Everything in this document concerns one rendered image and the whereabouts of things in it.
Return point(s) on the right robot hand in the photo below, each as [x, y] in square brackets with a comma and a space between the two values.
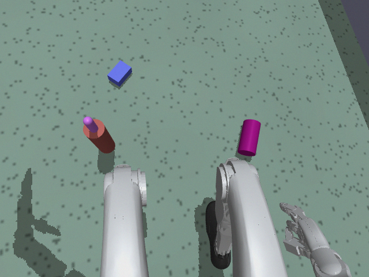
[310, 235]

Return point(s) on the right robot foot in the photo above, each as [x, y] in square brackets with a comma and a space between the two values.
[219, 261]

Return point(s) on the right robot arm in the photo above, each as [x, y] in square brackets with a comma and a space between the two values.
[327, 262]

